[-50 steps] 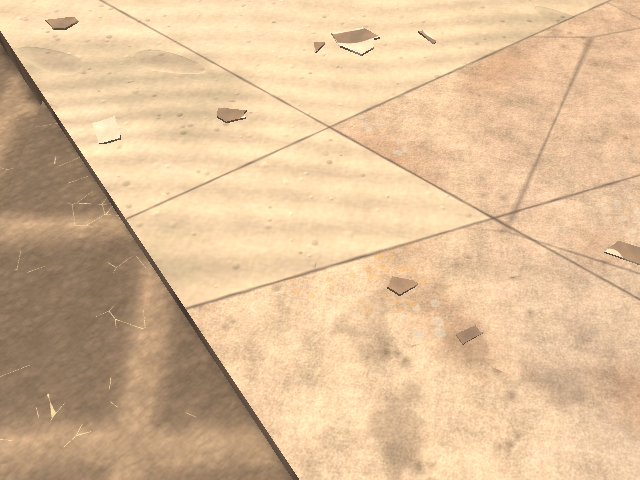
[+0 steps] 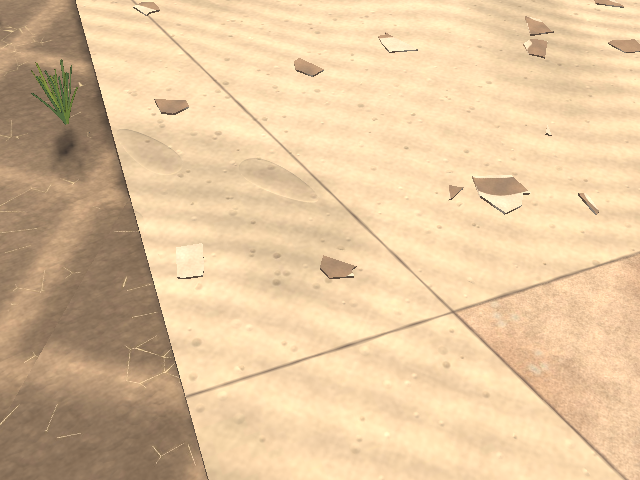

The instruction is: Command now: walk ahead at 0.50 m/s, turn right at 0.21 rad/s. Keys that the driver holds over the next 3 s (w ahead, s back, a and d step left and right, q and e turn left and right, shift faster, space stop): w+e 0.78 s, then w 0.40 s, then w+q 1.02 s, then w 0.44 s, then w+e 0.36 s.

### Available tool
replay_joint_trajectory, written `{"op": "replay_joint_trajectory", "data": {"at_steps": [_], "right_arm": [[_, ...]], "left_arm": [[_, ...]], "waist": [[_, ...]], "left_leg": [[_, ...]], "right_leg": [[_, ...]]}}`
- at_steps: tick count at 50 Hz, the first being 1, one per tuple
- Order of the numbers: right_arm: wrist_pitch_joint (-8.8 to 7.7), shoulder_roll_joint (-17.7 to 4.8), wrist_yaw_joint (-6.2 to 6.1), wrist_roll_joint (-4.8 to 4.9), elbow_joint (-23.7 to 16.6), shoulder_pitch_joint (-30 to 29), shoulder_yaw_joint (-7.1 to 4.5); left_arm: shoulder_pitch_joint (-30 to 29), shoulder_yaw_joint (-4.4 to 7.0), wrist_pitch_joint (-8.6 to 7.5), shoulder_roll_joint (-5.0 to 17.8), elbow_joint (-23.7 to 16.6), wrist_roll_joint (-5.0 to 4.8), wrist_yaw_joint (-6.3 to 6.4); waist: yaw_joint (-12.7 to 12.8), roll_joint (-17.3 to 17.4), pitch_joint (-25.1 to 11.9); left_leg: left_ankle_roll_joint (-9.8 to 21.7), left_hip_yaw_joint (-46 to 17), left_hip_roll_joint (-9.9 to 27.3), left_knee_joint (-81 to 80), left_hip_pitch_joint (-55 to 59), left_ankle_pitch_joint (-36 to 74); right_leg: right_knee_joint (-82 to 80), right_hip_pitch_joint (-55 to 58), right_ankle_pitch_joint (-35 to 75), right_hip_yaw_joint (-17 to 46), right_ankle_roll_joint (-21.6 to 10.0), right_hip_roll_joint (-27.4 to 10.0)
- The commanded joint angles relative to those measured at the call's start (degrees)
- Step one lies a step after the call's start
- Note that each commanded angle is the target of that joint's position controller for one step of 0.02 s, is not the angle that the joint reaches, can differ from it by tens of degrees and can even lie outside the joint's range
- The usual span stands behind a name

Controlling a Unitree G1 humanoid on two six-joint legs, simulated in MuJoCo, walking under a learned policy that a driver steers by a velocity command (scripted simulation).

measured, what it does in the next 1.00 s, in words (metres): climbs, turning right: right foot 0.06 m higher, then left foot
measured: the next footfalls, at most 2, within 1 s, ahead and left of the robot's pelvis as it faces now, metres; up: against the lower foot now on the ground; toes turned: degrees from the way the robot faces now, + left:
right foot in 0.30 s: +0.30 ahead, -0.08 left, +0.06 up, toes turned -13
left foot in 0.82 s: +0.66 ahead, -0.05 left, +0.06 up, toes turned -29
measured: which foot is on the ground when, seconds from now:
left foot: down 0.00-0.30, up 0.32-0.80, down 0.82-1.00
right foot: up 0.00-0.28, down 0.30-0.84, up 0.86-1.00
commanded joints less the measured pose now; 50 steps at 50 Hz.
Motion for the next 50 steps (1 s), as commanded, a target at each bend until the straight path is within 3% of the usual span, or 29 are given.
{"op": "replay_joint_trajectory", "data": {"at_steps": [1,6,9,11,12,13,14,15,16,17,18,19,20,21,23,24,30,35,37,38,40,41,42,43,44,45,46,47,50], "right_arm": [[-2.18,-6.72,-0.16,0.09,-1.28,2.24,-1.04],[-2.19,-4.48,-1.49,0.13,0.83,5.61,0.08],[-2.00,-6.17,-2.21,0.54,1.72,6.98,-0.05],[-1.72,-7.67,-2.62,0.54,2.27,7.49,-0.28],[-1.37,-8.92,-2.96,-0.04,2.30,7.67,-0.61],[-0.76,-10.50,-3.09,-0.60,1.83,7.01,-1.11],[-0.38,-12.13,-2.75,-0.11,0.52,5.33,-1.68],[-0.62,-11.58,-2.42,0.58,-2.06,3.93,-1.71],[-0.96,-6.24,-0.63,0.12,-7.21,0.83,-1.18],[-1.88,-8.92,0.16,-1.38,-9.28,-1.49,-1.28],[-2.10,-8.43,0.38,-0.59,-9.96,-3.74,-1.39],[-2.00,-7.05,0.03,-0.19,-10.39,-3.28,-1.03],[-1.24,-6.20,-0.43,-0.48,-11.16,-3.30,-0.82],[0.11,-5.40,-0.70,-0.95,-11.03,-2.08,-0.46],[2.29,-5.45,-0.68,-1.64,-11.07,-1.47,-0.40],[2.63,-5.25,-0.46,-1.55,-12.66,-2.72,-0.23],[2.64,-5.52,0.21,-1.05,-17.08,-17.47,0.28],[1.79,-6.68,0.61,-0.57,-19.89,-25.85,0.74],[1.19,-7.49,0.63,-0.35,-20.53,-26.13,0.68],[1.02,-7.98,0.40,-0.13,-19.91,-23.21,0.54],[0.43,-10.67,-0.66,-0.10,-16.32,-10.75,-0.79],[-0.25,-12.90,-1.62,-0.88,-14.85,-2.34,-1.71],[-0.16,-17.65,-2.51,-2.45,-14.78,4.52,-3.04],[0.53,-18.15,-1.93,-1.81,-14.24,1.89,-3.58],[0.84,-12.55,-1.38,-0.74,-14.90,-2.63,-2.69],[0.67,-8.84,-1.01,-0.35,-14.58,-4.97,-1.83],[0.46,-7.50,-0.89,-0.56,-13.79,-6.04,-1.43],[0.00,-7.41,-0.97,-0.48,-12.55,-5.36,-1.33],[-1.59,-8.07,-0.28,0.22,-10.00,-2.70,-1.56]], "left_arm": [[-2.94,-0.64,0.50,0.04,-5.50,0.28,-0.70],[-12.02,-2.17,0.34,-1.34,-9.76,1.11,-0.93],[-16.37,-3.67,0.29,-2.94,-11.65,0.66,-1.43],[-13.51,-3.70,0.36,-2.27,-11.20,0.35,-1.01],[-9.74,-3.24,0.32,-0.85,-10.77,-0.13,-0.70],[-3.47,-2.48,0.10,0.73,-9.36,-0.65,-0.60],[3.13,-1.53,-0.50,2.45,-7.78,-0.68,-0.67],[7.66,0.48,-0.99,7.42,-6.98,0.24,-0.43],[4.73,2.69,-0.09,14.22,-7.31,-1.23,-0.23],[1.91,2.90,0.12,13.68,-7.83,-1.82,0.09],[1.17,2.28,-0.14,10.35,-6.97,-1.00,0.78],[1.46,1.59,-0.60,7.63,-5.23,-0.55,0.90],[-0.47,1.21,-1.36,5.88,-5.02,-0.31,0.90],[-2.49,1.14,-1.92,5.30,-5.39,-0.10,0.81],[-1.88,1.29,-2.97,5.59,-5.41,-0.75,0.22],[0.19,1.64,-3.16,6.97,-5.28,-0.82,0.31],[9.64,2.65,-2.66,9.07,-4.79,-1.49,1.02],[14.37,2.94,-2.31,9.94,-4.83,-0.65,1.57],[13.46,3.10,-2.35,10.79,-5.25,-0.35,1.85],[11.22,3.10,-2.47,11.19,-5.67,-0.39,1.83],[7.96,2.93,-3.24,11.80,-6.16,-0.87,1.10],[7.11,2.38,-4.02,10.29,-6.69,-1.46,0.49],[9.90,1.01,-4.50,5.30,-8.62,-2.96,0.34],[14.33,1.10,-3.97,7.07,-8.73,-1.89,0.58],[12.69,1.24,-3.14,8.60,-6.89,-0.08,0.87],[8.31,0.93,-2.97,7.89,-7.33,0.53,0.39],[6.02,0.75,-2.75,6.91,-8.14,0.65,-0.02],[5.02,0.63,-2.28,6.61,-8.77,1.05,-0.53],[5.35,0.14,-1.34,5.34,-8.74,1.22,-1.31]], "waist": [[1.30,8.02,2.62],[0.87,5.65,4.60],[-0.26,5.56,4.20],[0.98,7.85,0.60],[2.72,10.60,-2.63],[5.46,12.33,-6.84],[8.82,11.95,-10.51],[11.26,5.36,-13.64],[6.55,-13.00,-14.60],[5.21,-3.82,-12.07],[3.83,2.30,-4.63],[0.43,7.69,2.72],[-2.09,8.37,4.20],[-3.76,6.68,4.04],[-4.24,5.51,2.22],[-3.78,3.08,1.46],[3.34,1.17,-0.81],[6.65,-0.63,-0.12],[5.88,-1.43,0.26],[3.74,-1.81,-0.26],[-2.49,-0.58,-5.97],[-6.78,0.95,-10.88],[-7.74,10.41,-18.97],[-3.65,18.71,-21.22],[-2.19,8.61,-12.07],[-2.30,3.35,-5.71],[-1.24,2.96,-2.02],[-0.56,5.35,-0.08],[0.67,7.91,-0.48]], "left_leg": [[3.73,-11.02,15.33,-15.97,1.09,20.39],[3.02,-0.70,12.96,-19.99,6.48,30.63],[2.58,2.74,14.09,-20.98,10.17,44.59],[1.53,6.04,14.85,-13.21,14.64,71.67],[1.21,6.79,15.82,-5.76,17.60,82.84],[1.23,6.88,17.03,4.30,19.46,85.79],[1.57,7.39,16.94,16.01,15.56,80.35],[0.54,7.49,14.35,33.48,3.69,58.10],[-3.54,3.97,-3.28,58.62,-22.82,-4.80],[-2.45,-8.89,-0.12,63.46,-31.43,-3.44],[-2.54,-8.33,1.40,64.68,-33.03,-1.83],[-2.47,-7.31,4.03,58.55,-31.76,-1.39],[-2.95,-7.24,5.68,54.13,-28.51,-1.47],[-3.37,-6.85,6.22,52.15,-25.33,-1.91],[-3.90,-5.25,6.86,45.03,-22.17,-1.67],[-4.79,-4.26,6.71,41.25,-22.09,-1.00],[-7.66,-3.08,5.18,20.45,-28.80,11.19],[-6.48,-3.25,2.41,11.63,-30.77,11.75],[-5.01,-3.73,1.22,7.92,-26.65,10.60],[-3.90,-3.74,0.12,5.04,-20.02,9.09],[-1.30,-2.48,-2.09,0.07,0.13,9.67],[1.18,-7.47,4.02,-1.22,14.31,9.61],[6.19,-27.73,20.19,-3.08,28.67,2.02],[12.19,-48.25,26.75,-8.60,28.84,4.22],[12.01,-42.91,24.32,-9.67,20.50,-2.05],[10.85,-35.24,21.42,-11.22,13.54,-1.98],[8.93,-29.42,18.43,-13.02,9.22,0.73],[8.08,-25.22,16.43,-13.92,6.62,5.65],[7.72,-18.03,14.23,-15.83,4.66,17.01]], "right_leg": [[-1.61,-10.86,4.20,2.33,-0.66,-0.61],[-19.04,-12.56,8.10,-2.50,-1.32,-0.74],[-32.73,-4.50,7.45,-8.32,-3.30,-0.32],[-37.45,3.83,2.41,-12.71,-5.90,3.74],[-38.60,7.75,-1.37,-13.63,-7.33,6.04],[-41.17,13.38,-4.17,-12.04,-9.03,7.45],[-47.73,23.65,-2.99,-8.47,-10.99,8.47],[-57.30,35.32,-9.62,8.21,-14.51,2.11],[-74.57,47.39,-10.60,47.51,-23.06,-14.18],[-79.82,45.67,-8.46,52.69,-23.51,-16.10],[-78.43,38.55,-6.95,45.39,-22.30,-15.65],[-78.90,29.32,1.26,36.90,-18.77,-13.64],[-78.70,23.70,8.14,30.24,-16.25,-10.14],[-78.99,20.09,12.81,24.37,-15.12,-6.99],[-79.38,19.44,19.49,16.25,-13.80,-2.18],[-80.32,19.75,23.06,16.93,-14.69,-2.54],[-79.31,36.87,35.18,16.90,-9.63,-2.14],[-75.06,45.67,41.59,20.86,-9.78,-4.16],[-73.15,45.69,44.74,22.30,-9.22,-4.97],[-71.29,43.21,48.46,21.87,-7.93,-4.45],[-60.09,37.69,56.83,19.74,-4.91,-1.59],[-48.97,30.14,47.44,18.25,-3.67,0.46],[-31.60,17.90,19.19,11.31,-1.40,6.26],[-21.58,9.65,-8.33,8.13,-0.82,10.32],[-18.71,7.00,-3.53,9.19,-0.93,5.91],[-20.61,6.77,-0.15,8.90,-0.77,4.51],[-23.54,6.57,0.99,8.21,-0.74,2.99],[-25.75,6.55,1.03,8.03,-0.43,2.08],[-29.51,7.60,1.94,7.18,0.46,1.94]]}}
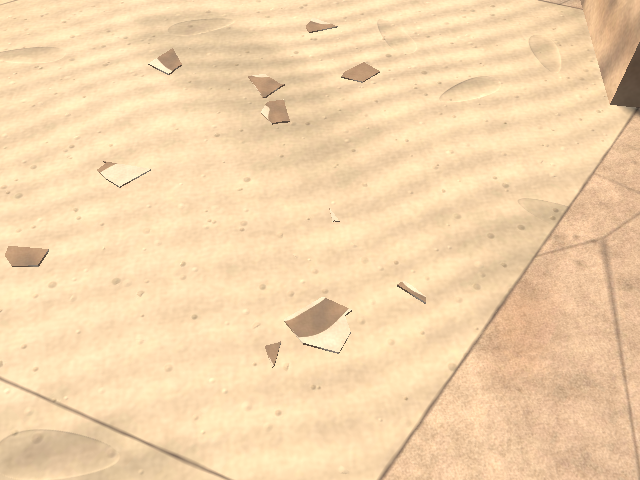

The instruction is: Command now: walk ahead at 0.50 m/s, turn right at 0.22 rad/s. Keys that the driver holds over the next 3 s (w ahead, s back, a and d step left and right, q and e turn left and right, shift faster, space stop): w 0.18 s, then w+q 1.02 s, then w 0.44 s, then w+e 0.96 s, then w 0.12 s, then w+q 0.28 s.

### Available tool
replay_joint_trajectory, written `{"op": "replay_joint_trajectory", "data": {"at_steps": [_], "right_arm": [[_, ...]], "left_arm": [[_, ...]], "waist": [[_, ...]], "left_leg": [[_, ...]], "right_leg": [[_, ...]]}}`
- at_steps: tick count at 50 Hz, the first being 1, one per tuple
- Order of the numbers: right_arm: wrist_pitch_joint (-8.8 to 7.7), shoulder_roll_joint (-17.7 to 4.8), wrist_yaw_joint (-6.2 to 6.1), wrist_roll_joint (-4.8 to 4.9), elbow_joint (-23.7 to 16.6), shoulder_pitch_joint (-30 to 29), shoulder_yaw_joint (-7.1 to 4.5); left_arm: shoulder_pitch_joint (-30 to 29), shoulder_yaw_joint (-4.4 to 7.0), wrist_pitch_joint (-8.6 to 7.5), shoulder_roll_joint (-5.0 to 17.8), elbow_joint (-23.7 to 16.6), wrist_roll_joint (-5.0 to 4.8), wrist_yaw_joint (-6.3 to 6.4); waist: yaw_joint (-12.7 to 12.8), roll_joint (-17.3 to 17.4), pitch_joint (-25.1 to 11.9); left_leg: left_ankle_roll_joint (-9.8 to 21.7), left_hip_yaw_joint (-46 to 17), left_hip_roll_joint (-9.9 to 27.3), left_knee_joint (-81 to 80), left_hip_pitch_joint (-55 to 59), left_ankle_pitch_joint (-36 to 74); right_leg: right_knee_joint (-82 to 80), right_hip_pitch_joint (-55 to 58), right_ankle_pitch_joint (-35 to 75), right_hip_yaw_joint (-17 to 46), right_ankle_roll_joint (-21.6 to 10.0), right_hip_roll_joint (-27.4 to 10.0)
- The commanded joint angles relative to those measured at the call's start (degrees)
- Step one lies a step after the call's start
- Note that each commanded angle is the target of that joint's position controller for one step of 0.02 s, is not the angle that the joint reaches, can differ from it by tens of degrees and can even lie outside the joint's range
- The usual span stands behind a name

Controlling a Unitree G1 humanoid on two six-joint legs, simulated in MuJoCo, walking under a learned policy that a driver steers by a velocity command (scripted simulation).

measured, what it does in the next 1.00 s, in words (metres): walks ahead, turning left: right foot, then left foot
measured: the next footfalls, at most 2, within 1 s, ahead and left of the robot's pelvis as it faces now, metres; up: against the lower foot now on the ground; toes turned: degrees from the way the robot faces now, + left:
right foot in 0.30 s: +0.31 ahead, -0.13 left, +0.00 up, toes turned -2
left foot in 0.84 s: +0.55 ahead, +0.11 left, +0.00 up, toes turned +22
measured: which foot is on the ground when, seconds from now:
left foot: down 0.00-0.32, up 0.34-0.82, down 0.84-1.00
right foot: up 0.00-0.28, down 0.30-0.86, up 0.88-1.00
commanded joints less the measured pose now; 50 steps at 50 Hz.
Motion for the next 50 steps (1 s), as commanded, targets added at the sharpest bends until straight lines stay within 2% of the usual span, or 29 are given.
{"op": "replay_joint_trajectory", "data": {"at_steps": [1,4,7,11,13,14,15,16,17,18,19,20,22,26,31,33,36,37,39,40,41,42,43,44,45,46,47,48,50], "right_arm": [[-2.00,-5.65,0.50,0.71,-0.34,4.13,-1.39],[-1.95,-5.98,0.83,0.86,1.13,5.03,-1.50],[-1.63,-6.67,1.24,1.18,2.39,6.81,-1.75],[-1.01,-8.63,1.19,1.09,4.48,10.96,-2.18],[-0.43,-9.74,0.87,0.88,5.03,11.00,-2.42],[-0.20,-10.10,0.67,1.03,5.24,10.50,-2.46],[-0.17,-8.97,0.65,1.18,5.43,11.05,-2.08],[-0.43,-6.34,0.70,1.32,2.97,9.44,-1.22],[-0.20,-1.37,0.40,2.51,1.31,14.90,-0.22],[0.86,-7.23,-0.22,0.96,2.74,12.25,-1.79],[1.05,-6.65,0.18,0.94,2.22,8.99,-1.99],[1.22,-5.06,0.59,1.12,2.39,7.86,-1.68],[2.58,-4.43,1.46,0.12,3.26,8.15,-1.93],[4.06,-2.84,2.76,-0.30,1.86,3.69,-2.10],[4.11,-1.63,3.71,-0.23,-1.22,-6.01,-1.44],[3.97,-1.25,4.21,-0.30,-2.71,-10.25,-0.94],[3.91,-1.78,4.63,-0.51,-4.72,-14.66,-0.76],[3.91,-2.01,4.60,-0.62,-5.17,-15.26,-0.82],[4.00,-2.70,4.16,-0.78,-5.29,-14.01,-1.21],[3.96,-3.39,3.78,-0.88,-4.74,-11.29,-1.61],[3.62,-4.49,3.34,-0.93,-3.37,-5.92,-2.29],[3.03,-6.18,2.61,-1.39,-0.49,3.03,-3.35],[3.03,-12.28,1.62,-1.89,0.93,9.87,-5.31],[3.51,-17.31,1.34,0.11,-0.36,6.73,-6.51],[4.10,-16.14,1.02,1.08,-0.72,7.51,-6.31],[4.03,-13.63,0.47,1.22,0.24,5.24,-5.60],[3.70,-10.64,0.26,1.22,0.57,3.15,-4.73],[3.23,-8.99,0.11,1.43,0.56,1.11,-4.14],[2.14,-7.75,0.34,1.66,-0.03,-0.30,-3.54]], "left_arm": [[2.20,0.25,0.15,2.33,-3.50,0.50,-0.75],[-4.85,-0.62,-0.06,1.25,-6.14,0.66,-1.33],[-11.83,-1.77,-0.37,-0.50,-7.98,-0.05,-1.82],[-16.27,-1.54,-0.83,0.61,-9.61,-0.49,-1.35],[-14.47,-1.15,-1.35,1.31,-9.43,-0.27,-0.77],[-9.84,-0.75,-1.81,1.73,-7.97,0.10,-0.31],[-1.85,0.22,-2.53,3.85,-5.29,1.03,0.43],[8.58,1.41,-2.99,8.35,-4.27,2.39,1.38],[9.81,2.64,-2.27,13.38,-4.25,2.14,1.73],[8.04,2.05,-1.74,9.32,-4.42,0.47,1.67],[4.08,0.91,-1.93,5.41,-4.33,-0.06,1.55],[1.69,0.39,-2.33,3.17,-4.00,-0.29,1.30],[-0.03,-0.09,-3.03,1.25,-3.31,-0.68,1.42],[1.98,0.59,-4.57,2.13,-1.20,-1.22,1.57],[4.80,0.82,-4.27,1.93,1.57,-0.95,1.68],[6.01,1.09,-4.14,2.81,2.47,-0.93,1.81],[8.48,1.54,-3.58,4.22,4.24,-0.86,2.15],[8.99,1.65,-3.26,4.61,4.80,-0.82,2.27],[8.84,1.91,-2.63,6.17,5.48,-0.76,2.59],[8.68,2.14,-2.18,7.25,5.75,-0.71,2.75],[8.48,2.34,-1.59,8.19,5.87,-0.69,2.81],[7.73,2.29,-1.19,8.43,5.45,-0.90,2.75],[8.44,1.42,-1.37,5.30,3.06,-1.42,2.41],[6.52,1.16,-1.88,2.56,-1.07,-1.40,1.51],[-0.39,1.51,-2.41,5.48,-2.80,-0.73,1.24],[-1.85,0.90,-3.13,3.91,-3.21,-1.50,1.03],[-0.40,0.74,-3.46,3.48,-2.24,-1.46,1.12],[-0.02,0.78,-2.78,3.38,-2.22,-0.46,1.11],[2.32,0.72,-0.71,3.00,-1.41,0.87,0.80]], "waist": [[0.74,7.65,-0.59],[0.21,7.60,1.45],[-1.77,8.07,2.20],[-3.29,7.18,2.48],[-2.13,7.10,1.82],[0.33,6.15,-0.02],[3.39,3.59,-4.84],[8.15,-2.83,-13.06],[5.62,-14.68,-17.87],[5.72,-5.70,-13.12],[3.68,-2.75,-6.56],[2.20,-2.22,-3.29],[-0.19,-4.15,-0.72],[-1.27,-2.27,0.78],[0.19,-1.71,3.43],[1.28,-1.79,4.37],[2.44,-1.25,5.60],[2.48,-1.15,5.64],[1.35,-2.17,3.73],[-0.02,-3.04,1.58],[-2.37,-3.02,-1.78],[-6.57,-0.65,-6.94],[-8.63,6.50,-13.25],[-5.13,16.79,-16.78],[-7.70,6.85,-13.75],[-5.61,4.62,-6.84],[-2.52,1.70,-2.23],[-0.35,1.72,-0.60],[1.62,2.75,-1.54]], "left_leg": [[8.91,-15.61,15.30,-13.77,6.89,12.43],[8.75,-10.86,13.76,-16.76,5.72,11.98],[7.34,-6.67,11.61,-17.40,3.85,12.55],[6.42,-8.49,14.10,-14.19,8.06,16.69],[5.82,-9.88,14.97,-9.74,10.27,21.14],[4.90,-9.09,13.85,-4.20,9.87,25.89],[3.74,-6.88,10.77,6.22,6.55,26.89],[2.29,-4.20,7.41,22.49,-3.06,11.27],[0.51,-0.53,-0.52,38.49,-19.42,-19.86],[1.13,-5.33,2.03,44.19,-23.23,-18.11],[1.35,-6.57,4.10,43.96,-23.68,-13.14],[0.97,-6.14,5.68,41.81,-22.12,-9.97],[-0.05,-5.31,6.90,39.88,-18.85,-7.55],[-1.17,-4.60,7.44,39.36,-22.56,-1.20],[-1.67,-2.60,7.81,27.92,-25.58,8.33],[-0.85,-0.37,7.53,21.61,-23.59,10.72],[1.35,2.76,6.66,15.57,-22.04,8.06],[2.25,3.78,5.90,14.09,-21.19,6.05],[4.43,6.29,2.58,12.29,-16.41,0.48],[5.70,7.22,0.40,11.88,-12.60,-3.02],[7.16,7.20,-1.89,10.25,-6.50,-5.26],[8.98,5.67,-3.28,5.49,5.88,-3.13],[13.29,-11.29,8.42,2.95,22.49,-12.15],[20.84,-43.09,21.93,-5.53,32.84,-8.32],[20.22,-40.78,21.63,-8.28,31.09,-2.19],[18.93,-32.75,20.74,-8.32,24.14,3.33],[16.04,-27.20,17.71,-8.97,16.20,10.23],[14.31,-23.17,14.60,-9.46,11.26,14.30],[13.72,-19.50,11.66,-10.69,6.74,18.79]], "right_leg": [[-2.13,-9.18,2.21,1.63,1.03,-3.13],[-10.85,-11.63,9.01,-1.69,2.13,-6.22],[-22.74,-6.62,15.31,-5.33,2.52,-7.03],[-30.61,-2.36,14.40,-7.00,1.49,-5.81],[-33.96,1.37,10.56,-7.37,0.58,-4.27],[-37.58,7.95,10.49,-7.76,-0.06,-2.85],[-39.34,19.59,10.48,-6.09,-1.45,-3.60],[-41.09,33.35,3.59,7.55,-4.40,-16.93],[-47.88,42.02,-0.36,29.38,-9.45,-30.49],[-49.44,36.44,-2.33,30.21,-9.51,-28.66],[-50.28,30.45,0.41,21.69,-8.24,-25.76],[-52.37,25.35,5.54,14.90,-6.94,-23.02],[-55.00,19.62,11.40,6.46,-4.81,-19.38],[-57.50,19.39,20.84,-1.53,-5.40,-18.84],[-57.84,21.03,24.28,-9.95,-5.08,-17.36],[-57.70,21.57,25.45,-12.39,-4.71,-17.64],[-56.09,25.94,30.22,-14.78,-4.03,-19.04],[-54.53,27.70,33.96,-15.72,-3.68,-19.33],[-47.93,30.60,51.19,-17.91,-2.84,-19.43],[-42.08,31.61,59.71,-18.71,-2.61,-19.48],[-33.07,31.21,62.80,-19.17,-2.51,-19.35],[-19.86,25.76,55.85,-20.18,-1.20,-18.14],[-1.42,9.21,33.77,-20.31,1.16,-15.20],[17.22,-11.67,-10.34,-13.11,4.45,-2.27],[18.23,-17.90,-6.71,-3.33,4.02,-4.79],[14.84,-18.38,-1.76,-2.86,3.50,-7.47],[8.38,-14.80,0.60,-2.89,3.25,-9.48],[4.58,-11.50,0.69,-2.37,3.66,-10.48],[1.15,-6.78,1.02,-2.76,4.76,-10.47]]}}
Over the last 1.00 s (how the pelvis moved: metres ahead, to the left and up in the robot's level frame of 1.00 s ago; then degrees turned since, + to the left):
0.56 -0.10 0.06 -31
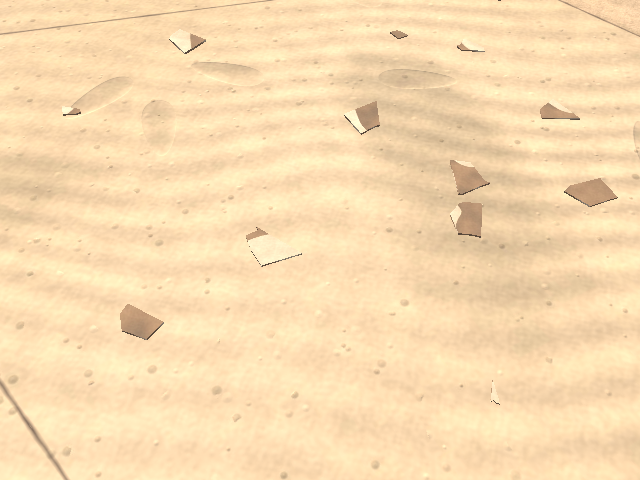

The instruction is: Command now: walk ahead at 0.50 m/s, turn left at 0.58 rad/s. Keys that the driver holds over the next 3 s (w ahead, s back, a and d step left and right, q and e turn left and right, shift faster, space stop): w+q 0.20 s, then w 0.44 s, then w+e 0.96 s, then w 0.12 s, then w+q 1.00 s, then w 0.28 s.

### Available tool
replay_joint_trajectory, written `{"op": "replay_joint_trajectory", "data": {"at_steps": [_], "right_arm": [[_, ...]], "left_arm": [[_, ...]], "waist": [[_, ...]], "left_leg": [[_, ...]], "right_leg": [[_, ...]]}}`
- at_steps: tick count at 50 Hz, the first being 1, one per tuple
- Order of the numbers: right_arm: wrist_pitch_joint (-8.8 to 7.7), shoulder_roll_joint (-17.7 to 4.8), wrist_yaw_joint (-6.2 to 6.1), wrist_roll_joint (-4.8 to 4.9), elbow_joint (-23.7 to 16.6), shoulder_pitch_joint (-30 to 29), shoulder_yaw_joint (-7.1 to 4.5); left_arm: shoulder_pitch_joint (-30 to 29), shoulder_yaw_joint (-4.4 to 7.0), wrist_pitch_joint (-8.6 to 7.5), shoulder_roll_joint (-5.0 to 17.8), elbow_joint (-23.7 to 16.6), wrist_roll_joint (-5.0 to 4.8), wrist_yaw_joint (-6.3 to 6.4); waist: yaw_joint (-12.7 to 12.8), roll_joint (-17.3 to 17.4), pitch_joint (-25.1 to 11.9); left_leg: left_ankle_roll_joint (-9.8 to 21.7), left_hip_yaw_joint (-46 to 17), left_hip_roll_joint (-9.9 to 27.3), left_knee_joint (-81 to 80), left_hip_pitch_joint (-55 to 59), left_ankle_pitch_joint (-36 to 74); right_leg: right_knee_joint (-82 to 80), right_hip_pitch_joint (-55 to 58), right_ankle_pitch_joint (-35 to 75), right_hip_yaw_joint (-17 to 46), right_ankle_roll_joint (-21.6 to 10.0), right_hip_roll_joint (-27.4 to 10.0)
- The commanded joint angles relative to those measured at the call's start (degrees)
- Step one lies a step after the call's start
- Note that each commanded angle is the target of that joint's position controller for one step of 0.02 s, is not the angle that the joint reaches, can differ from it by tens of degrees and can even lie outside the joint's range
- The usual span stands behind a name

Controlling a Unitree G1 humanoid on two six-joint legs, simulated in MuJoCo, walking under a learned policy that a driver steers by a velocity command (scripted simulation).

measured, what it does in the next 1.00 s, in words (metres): walks ahead: right foot, then left foot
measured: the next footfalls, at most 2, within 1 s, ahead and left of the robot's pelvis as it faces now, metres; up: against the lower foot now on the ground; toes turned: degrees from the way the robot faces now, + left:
right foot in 0.38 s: +0.40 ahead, -0.11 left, +0.00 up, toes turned +11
left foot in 0.88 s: +0.61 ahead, +0.15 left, +0.00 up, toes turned +9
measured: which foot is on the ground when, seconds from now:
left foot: down 0.00-0.40, up 0.42-0.86, down 0.88-1.00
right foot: up 0.00-0.36, down 0.38-0.88, up 0.90-1.00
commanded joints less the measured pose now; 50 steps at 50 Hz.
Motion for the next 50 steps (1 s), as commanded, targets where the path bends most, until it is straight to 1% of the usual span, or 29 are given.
{"op": "replay_joint_trajectory", "data": {"at_steps": [1,3,7,13,16,17,18,19,20,21,22,23,24,25,27,29,33,35,38,41,42,43,44,45,46,47,48,49,50], "right_arm": [[-2.06,-6.61,-0.22,0.65,-2.65,2.52,-1.49],[-2.45,-7.95,-0.09,0.47,-2.16,4.38,-1.84],[-2.43,-8.11,-0.11,0.50,-1.16,9.15,-1.94],[-2.56,-8.34,-0.88,-0.12,-0.08,14.15,-1.80],[-2.96,-9.06,-1.40,-0.32,0.00,12.18,-1.66],[-3.15,-9.69,-1.40,-0.38,0.06,11.21,-1.72],[-3.27,-9.64,-1.18,-0.35,0.38,10.60,-1.58],[-3.56,-7.43,-0.86,-0.19,-0.30,10.83,-0.87],[-3.62,-2.30,-0.73,1.60,-1.50,17.40,0.18],[-3.41,-5.58,-0.90,0.04,-0.40,18.38,-0.13],[-3.02,-6.53,-0.82,-0.75,-0.28,13.88,-0.33],[-3.04,-6.13,-0.29,-1.04,-0.93,9.41,-0.01],[-2.82,-5.33,0.13,-1.07,-1.40,7.65,0.15],[-2.28,-4.95,0.51,-1.63,-1.43,7.59,0.30],[-1.51,-4.01,0.97,-1.98,-0.71,8.45,0.65],[-1.25,-3.49,1.24,-2.05,-1.35,5.81,0.95],[-1.47,-1.91,1.62,-1.87,-4.40,-5.02,2.10],[-1.73,-0.77,1.74,-1.60,-5.63,-9.48,2.79],[-2.08,-1.13,1.46,-1.16,-6.41,-13.19,3.03],[-2.72,-2.56,0.76,-1.02,-6.71,-13.24,2.63],[-3.07,-3.24,0.44,-1.06,-6.00,-10.70,2.31],[-3.63,-4.08,-0.04,-1.33,-4.22,-5.23,1.80],[-4.48,-6.76,-0.82,-2.27,-1.89,2.66,0.78],[-4.85,-11.97,-1.75,-3.63,-1.77,11.10,-0.46],[-3.76,-15.05,-1.59,-2.86,-1.57,10.65,-1.46],[-3.23,-9.31,-1.36,-1.75,-2.07,6.95,-0.29],[-3.41,-5.42,-1.18,-1.29,-2.49,3.03,0.70],[-3.72,-3.63,-1.07,-1.25,-2.47,0.88,1.11],[-4.10,-2.76,-1.27,-1.09,-1.99,0.70,1.35]], "left_arm": [[4.21,1.26,1.35,5.30,-2.91,1.19,-0.41],[0.96,1.08,1.93,4.71,-4.03,1.00,-0.66],[-9.04,0.82,1.88,4.72,-7.00,0.67,-0.86],[-17.61,0.09,0.67,4.61,-9.88,-0.02,-1.53],[-13.24,0.54,0.03,5.89,-8.95,-0.06,-1.38],[-8.86,1.11,-0.22,7.00,-7.52,-0.06,-0.96],[-1.41,1.76,-0.74,8.06,-5.11,0.10,-0.33],[6.95,2.56,-1.37,10.95,-3.89,0.95,0.50],[11.85,3.95,-1.24,17.21,-3.59,2.06,0.88],[9.85,3.91,-0.39,15.13,-2.60,0.30,0.26],[4.52,2.91,-0.14,10.49,-3.44,-0.39,0.01],[1.52,2.07,-0.32,7.11,-3.46,-0.51,-0.32],[0.60,1.60,-0.56,5.87,-2.83,-0.31,-0.31],[0.91,1.32,-0.92,5.26,-1.84,-0.51,-0.21],[3.04,1.37,-1.97,5.63,-0.15,-0.93,-0.52],[4.62,1.63,-2.58,6.43,1.26,-1.39,-0.76],[7.93,1.45,-2.25,5.78,3.74,-1.68,-0.87],[10.03,1.60,-2.10,6.37,4.96,-1.80,-0.84],[12.44,1.95,-1.71,7.88,6.23,-1.51,-0.57],[12.12,2.24,-1.26,8.93,6.71,-1.13,-0.16],[11.42,2.40,-1.13,9.38,6.71,-1.03,-0.04],[10.50,2.46,-1.03,9.55,6.71,-1.28,-0.02],[10.54,2.13,-1.14,8.19,6.47,-1.63,-0.16],[10.41,1.11,-1.37,4.10,3.63,-2.69,-0.29],[14.81,1.12,-0.81,2.83,2.70,-3.08,0.08],[12.53,2.24,0.28,7.17,4.34,-1.46,0.43],[9.84,2.31,0.45,6.20,4.26,-1.26,-0.19],[8.55,2.15,0.72,4.75,4.23,-1.24,-0.65],[7.99,2.35,1.34,4.64,4.28,-0.56,-1.07]], "waist": [[1.27,1.14,-4.56],[0.61,1.74,-3.44],[-2.98,3.65,-1.13],[-6.42,4.66,-1.03],[-3.64,5.60,-1.20],[-1.55,5.53,-2.64],[2.19,3.29,-6.21],[5.70,-0.27,-12.60],[3.79,-12.46,-19.95],[2.22,-12.15,-18.51],[0.69,-4.80,-9.11],[0.64,-0.62,-4.88],[-0.31,-1.83,-2.94],[-1.21,-3.85,-2.22],[-1.85,-4.84,-3.21],[-2.04,-4.44,-2.60],[0.08,-3.81,-0.06],[1.23,-3.75,0.25],[2.29,-3.53,-0.01],[1.28,-3.89,-0.52],[-0.09,-3.97,-1.35],[-2.86,-2.68,-3.61],[-5.79,0.45,-8.83],[-8.69,8.24,-17.64],[-6.03,17.25,-20.09],[-4.74,8.22,-12.75],[-3.37,5.16,-6.39],[-2.24,5.39,-3.85],[-1.42,6.79,-2.53]], "left_leg": [[9.41,-18.18,14.97,-14.03,7.50,20.05],[8.99,-17.50,13.69,-15.44,6.23,17.89],[7.08,-18.79,12.53,-15.94,9.11,14.46],[5.54,-20.32,13.92,-11.60,16.16,22.06],[2.98,-21.14,15.60,-9.11,15.50,27.21],[2.03,-20.41,15.01,-4.97,15.20,34.19],[0.84,-17.69,12.19,4.49,14.33,37.97],[-0.40,-15.03,9.13,18.29,7.81,28.21],[-3.11,-8.94,0.11,37.66,-8.41,-2.96],[-2.82,-9.99,-0.48,43.62,-16.23,-18.12],[-2.66,-10.78,3.01,45.59,-18.41,-13.41],[-2.72,-10.16,4.96,42.90,-17.61,-9.66],[-2.88,-9.37,6.61,39.84,-16.53,-8.17],[-3.39,-8.71,7.61,37.55,-14.82,-7.53],[-4.18,-7.18,7.65,36.24,-13.32,-6.40],[-5.00,-5.68,8.91,33.84,-16.28,-3.83],[-6.89,-2.03,11.53,21.97,-19.82,4.22],[-7.55,-0.68,10.83,14.91,-17.31,7.47],[-7.82,0.08,9.19,8.76,-13.85,8.53],[-6.58,-0.76,8.22,5.09,-9.75,4.61],[-6.00,-0.85,7.45,3.07,-5.93,2.53],[-5.04,-0.38,6.34,-0.99,1.87,2.59],[-3.24,-3.65,9.60,-2.60,14.14,2.42],[0.21,-20.25,24.97,-4.93,28.82,-6.93],[4.80,-38.97,34.22,-11.43,32.45,-11.14],[4.23,-35.83,31.43,-12.23,25.82,-15.68],[2.97,-27.36,28.42,-13.88,19.04,-12.95],[1.52,-20.72,25.72,-15.81,14.63,-7.03],[0.54,-15.95,23.90,-16.83,12.01,-2.28]], "right_leg": [[-4.04,-7.05,1.65,1.56,1.19,-1.55],[-8.51,-8.89,5.37,0.85,2.06,-1.40],[-19.99,-13.60,14.45,1.05,2.84,-0.66],[-32.49,-11.83,18.69,0.48,1.27,2.48],[-37.83,-1.46,15.23,0.47,-1.61,4.09],[-39.10,4.69,12.26,-0.35,-2.70,5.77],[-42.67,13.79,12.39,-1.10,-4.06,6.71],[-43.73,26.21,6.88,6.93,-6.65,-1.15],[-47.37,40.97,0.44,32.80,-13.39,-16.65],[-54.09,38.03,-3.80,46.36,-15.82,-18.82],[-54.67,29.84,-7.38,38.23,-15.16,-16.79],[-55.61,23.61,-3.47,30.00,-13.83,-13.59],[-56.80,20.19,2.29,23.70,-12.19,-10.67],[-57.70,17.74,7.46,19.29,-11.13,-8.45],[-58.32,17.08,17.15,15.14,-11.44,-7.14],[-60.01,17.88,20.29,12.40,-12.32,-6.89],[-62.35,18.68,22.97,7.84,-12.11,-4.44],[-61.51,18.37,25.76,6.88,-11.68,-3.51],[-58.60,20.07,29.79,7.95,-11.52,-4.40],[-54.55,22.37,32.89,11.00,-10.86,-6.18],[-51.88,22.48,34.45,11.68,-10.30,-6.19],[-45.71,21.29,37.44,10.70,-9.38,-4.59],[-34.92,16.49,34.11,8.32,-8.20,-1.25],[-17.71,4.56,15.86,4.41,-6.40,3.78],[-5.98,-8.74,-11.80,1.14,-5.92,9.57],[-1.38,-11.60,-8.58,4.24,-6.52,5.59],[-2.20,-11.45,-3.51,4.76,-6.34,3.59],[-3.94,-9.87,-0.37,4.26,-5.78,2.10],[-4.91,-8.75,0.93,3.77,-5.12,1.24]]}}
Over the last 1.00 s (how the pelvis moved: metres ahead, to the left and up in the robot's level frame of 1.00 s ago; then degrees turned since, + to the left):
0.50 0.04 -0.01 23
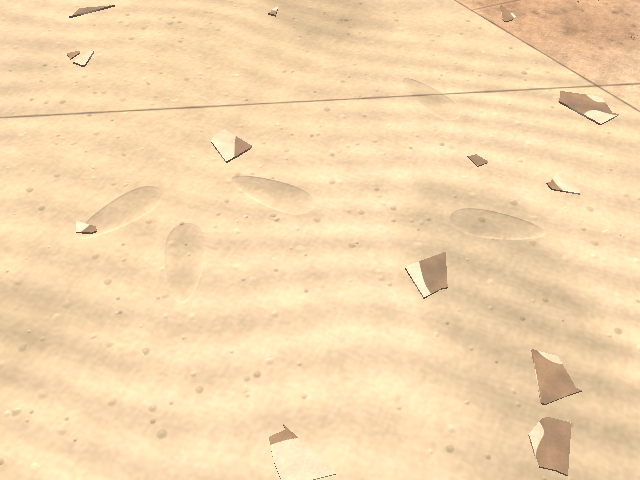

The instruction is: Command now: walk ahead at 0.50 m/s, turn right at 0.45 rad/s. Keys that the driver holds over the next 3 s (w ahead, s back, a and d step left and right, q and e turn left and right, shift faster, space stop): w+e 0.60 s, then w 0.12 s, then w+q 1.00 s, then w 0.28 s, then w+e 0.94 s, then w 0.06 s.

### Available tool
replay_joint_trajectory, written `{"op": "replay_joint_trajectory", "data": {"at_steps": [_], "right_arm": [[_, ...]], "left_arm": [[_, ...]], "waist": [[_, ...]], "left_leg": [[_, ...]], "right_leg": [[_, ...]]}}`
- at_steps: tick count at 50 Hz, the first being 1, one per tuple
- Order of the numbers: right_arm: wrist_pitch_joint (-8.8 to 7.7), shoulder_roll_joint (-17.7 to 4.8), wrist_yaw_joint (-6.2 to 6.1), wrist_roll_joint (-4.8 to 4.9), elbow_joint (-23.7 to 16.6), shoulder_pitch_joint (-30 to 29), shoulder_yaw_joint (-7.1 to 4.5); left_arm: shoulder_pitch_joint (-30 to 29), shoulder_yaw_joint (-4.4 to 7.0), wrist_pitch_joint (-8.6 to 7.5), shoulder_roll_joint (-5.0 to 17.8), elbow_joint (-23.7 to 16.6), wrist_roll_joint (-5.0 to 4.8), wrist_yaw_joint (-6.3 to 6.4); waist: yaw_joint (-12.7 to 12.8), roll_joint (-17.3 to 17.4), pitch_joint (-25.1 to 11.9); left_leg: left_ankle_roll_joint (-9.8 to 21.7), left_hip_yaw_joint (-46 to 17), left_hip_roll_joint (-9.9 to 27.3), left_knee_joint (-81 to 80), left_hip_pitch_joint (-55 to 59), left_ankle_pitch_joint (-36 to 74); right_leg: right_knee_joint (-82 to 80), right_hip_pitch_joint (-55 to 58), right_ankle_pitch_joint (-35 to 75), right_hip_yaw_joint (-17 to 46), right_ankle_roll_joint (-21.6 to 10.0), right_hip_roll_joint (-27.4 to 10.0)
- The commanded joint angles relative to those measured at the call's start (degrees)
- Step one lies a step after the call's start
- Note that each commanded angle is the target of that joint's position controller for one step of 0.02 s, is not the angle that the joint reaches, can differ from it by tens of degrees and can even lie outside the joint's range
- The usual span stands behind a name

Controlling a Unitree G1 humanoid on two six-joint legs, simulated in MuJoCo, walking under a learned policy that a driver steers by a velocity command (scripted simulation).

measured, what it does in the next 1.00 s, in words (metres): walks ahead, turning right: right foot, then left foot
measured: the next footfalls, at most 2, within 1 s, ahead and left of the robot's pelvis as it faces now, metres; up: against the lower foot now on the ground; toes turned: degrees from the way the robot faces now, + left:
right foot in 0.42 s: +0.34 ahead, -0.14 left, +0.00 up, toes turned -19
left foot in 0.98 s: +0.69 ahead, -0.12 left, +0.00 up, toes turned -19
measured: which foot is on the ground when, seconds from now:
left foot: down 0.00-0.42, up 0.44-0.96, down 0.98-1.00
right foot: up 0.00-0.40, down 0.42-1.00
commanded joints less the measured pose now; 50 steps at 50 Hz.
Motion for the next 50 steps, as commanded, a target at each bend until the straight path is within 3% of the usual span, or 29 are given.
{"op": "replay_joint_trajectory", "data": {"at_steps": [1,4,9,12,15,18,19,20,21,22,23,24,25,26,27,29,32,36,41,44,46,48,49,50], "right_arm": [[-1.00,-5.05,-0.52,0.71,-0.08,6.49,-1.63],[-2.30,-5.80,-0.51,1.41,1.56,8.77,-2.13],[-2.26,-5.79,-0.46,1.06,3.97,11.93,-2.37],[-2.15,-7.07,-0.62,1.04,5.02,13.43,-2.73],[-1.51,-8.35,-0.96,0.99,6.54,16.05,-3.16],[-0.38,-10.32,-1.40,0.85,7.46,16.51,-3.60],[0.20,-11.31,-1.49,0.81,7.64,16.45,-3.85],[0.81,-12.00,-1.46,0.95,7.51,16.16,-3.99],[1.03,-11.62,-1.33,0.89,6.50,15.42,-3.81],[0.69,-4.50,-0.45,1.35,2.81,17.48,-2.26],[0.03,-8.00,0.12,1.10,-0.18,12.57,-3.05],[-0.43,-8.67,0.35,1.10,-1.43,6.54,-3.12],[-1.13,-7.76,0.37,1.54,-1.24,6.75,-2.62],[-1.05,-7.44,0.22,1.19,-0.16,7.88,-2.67],[-0.12,-7.31,0.22,0.07,0.14,9.28,-2.64],[1.81,-6.59,0.62,-0.77,0.42,10.78,-2.59],[2.82,-5.47,1.09,-0.51,-0.82,6.99,-2.35],[2.66,-5.37,1.39,-0.25,-3.00,-1.53,-2.10],[2.03,-5.18,2.12,0.62,-4.81,-8.76,-1.48],[1.68,-5.59,2.57,0.86,-5.64,-9.97,-1.45],[1.55,-6.21,2.37,1.01,-4.36,-5.50,-1.84],[1.21,-7.97,1.47,0.93,-0.30,6.71,-2.96],[0.80,-9.64,0.93,0.14,2.15,15.66,-3.74],[0.81,-16.99,0.35,-0.93,2.73,22.21,-5.84]], "left_arm": [[0.42,1.13,0.90,3.36,-3.26,1.21,-1.02],[-3.40,1.06,1.97,2.25,-4.91,1.28,-1.93],[-13.12,0.43,2.15,1.53,-8.50,1.29,-3.01],[-19.26,-0.39,1.91,0.89,-10.77,1.40,-3.71],[-23.02,-0.53,1.89,1.58,-12.64,1.68,-4.00],[-21.32,-0.01,1.97,2.66,-12.79,2.00,-3.44],[-17.50,0.47,1.81,3.47,-11.87,2.02,-3.08],[-10.67,1.27,1.30,4.64,-9.90,2.14,-2.56],[-0.58,2.74,0.85,7.64,-6.66,2.74,-1.64],[0.78,4.46,0.89,14.66,-6.80,2.74,-0.70],[1.77,4.92,1.53,16.89,-8.41,0.78,-0.43],[-0.06,4.56,1.95,15.23,-7.17,0.33,0.03],[-2.93,3.78,1.75,12.05,-6.93,-0.11,0.36],[-5.85,3.13,1.34,9.72,-7.17,-0.08,0.50],[-7.74,2.62,0.92,8.22,-7.35,-0.53,0.64],[-7.69,2.21,-0.27,7.50,-7.54,-0.72,0.31],[-4.48,2.43,-1.09,8.64,-6.54,-0.51,0.08],[0.82,1.86,-1.47,7.50,-4.65,-0.53,0.14],[4.40,1.21,-2.12,7.51,-2.79,0.31,0.67],[4.80,0.92,-2.19,7.78,-1.53,1.08,1.36],[2.42,0.89,-2.32,8.68,-1.41,1.37,1.88],[1.31,0.98,-2.06,9.73,-1.04,1.83,2.01],[0.66,0.71,-2.14,9.57,-1.56,1.53,2.06],[4.58,-0.34,-2.57,5.58,-3.94,-0.41,1.51]], "waist": [[-2.54,7.89,-0.60],[-1.91,6.44,-0.45],[-3.02,5.59,2.11],[-4.36,5.69,3.29],[-5.29,5.33,4.15],[-3.78,6.64,1.81],[-1.99,7.09,-0.72],[0.93,6.38,-4.82],[5.49,2.66,-10.50],[2.66,-9.68,-15.75],[4.06,-8.05,-20.04],[3.79,-2.01,-11.44],[1.38,0.00,-5.21],[-1.46,2.07,-2.27],[-3.57,1.62,-1.53],[-4.86,0.82,-3.26],[-4.02,0.00,-1.88],[-0.65,-1.58,0.44],[2.17,-1.92,1.95],[1.55,-2.19,3.55],[-1.25,-2.56,2.02],[-6.55,-2.05,-4.56],[-10.62,-0.59,-9.15],[-9.82,10.83,-16.46]], "left_leg": [[4.73,-14.93,15.33,-18.19,11.76,1.31],[5.36,-8.77,15.08,-19.62,12.17,9.63],[5.62,-0.33,13.82,-20.47,13.85,14.69],[5.05,3.62,13.99,-20.19,14.52,16.90],[4.41,5.95,15.52,-18.09,19.37,21.87],[3.31,9.02,15.99,-8.76,23.81,43.54],[3.17,9.72,15.99,-1.67,24.40,50.77],[2.71,10.38,15.58,8.96,22.34,50.69],[0.83,10.94,14.23,24.41,12.92,38.81],[-2.34,10.28,7.06,44.13,-10.18,-6.01],[-3.91,-1.81,-1.21,54.34,-21.67,-21.53],[-3.19,-6.21,2.90,53.51,-27.26,-14.98],[-2.87,-5.81,5.16,48.26,-25.17,-9.48],[-2.95,-6.01,6.78,43.12,-20.94,-7.68],[-3.61,-6.28,7.38,40.31,-16.95,-7.33],[-4.77,-5.78,7.10,37.75,-13.41,-7.02],[-5.73,-4.63,6.94,31.49,-16.21,-1.58],[-5.36,-4.43,6.72,20.40,-20.73,7.63],[-2.34,-2.20,4.95,10.76,-21.56,12.01],[0.49,-1.75,3.14,6.40,-19.40,8.41],[2.88,-0.54,-0.14,4.28,-11.52,3.65],[5.38,1.12,-4.73,1.30,1.90,0.73],[7.77,-3.43,-1.38,-0.64,14.85,1.73],[16.08,-29.25,14.64,-1.59,32.32,-1.17]], "right_leg": [[4.56,-14.75,4.74,1.72,0.81,-5.24],[4.46,-17.58,9.41,1.04,1.91,-5.76],[-5.39,-22.32,18.67,-0.75,3.02,-6.25],[-15.19,-19.06,22.56,-3.99,2.04,-5.68],[-20.66,-17.56,19.14,-6.79,-0.14,-4.65],[-23.48,-11.40,10.75,-10.10,-3.39,-0.32],[-24.30,-6.75,7.65,-10.76,-4.80,1.96],[-27.10,1.55,7.21,-10.55,-6.42,4.22],[-30.97,16.25,7.01,-5.12,-8.86,2.31],[-33.47,33.64,2.21,21.39,-14.97,-15.43],[-43.14,37.61,5.43,44.63,-20.04,-21.88],[-43.93,33.19,9.67,33.83,-17.80,-19.70],[-44.28,24.39,16.34,26.35,-15.66,-17.65],[-44.89,17.81,22.63,20.84,-12.91,-13.95],[-45.49,13.23,27.37,17.06,-11.75,-11.22],[-45.97,10.32,32.72,14.21,-11.73,-9.00],[-48.35,9.16,30.40,12.53,-11.00,-7.56],[-49.64,13.71,31.21,12.08,-8.36,-7.38],[-49.90,21.58,36.29,8.65,-6.47,-9.32],[-49.38,25.09,40.68,6.59,-5.99,-11.70],[-44.60,25.35,55.56,3.52,-4.56,-12.01],[-28.69,25.56,68.45,0.32,-3.02,-10.61],[-15.63,17.73,60.11,-1.52,-1.99,-9.12],[8.00,-1.68,34.17,-5.44,1.27,-1.56]]}}
Over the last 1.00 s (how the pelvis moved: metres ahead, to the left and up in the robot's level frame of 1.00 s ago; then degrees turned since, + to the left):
0.53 0.05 0.00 5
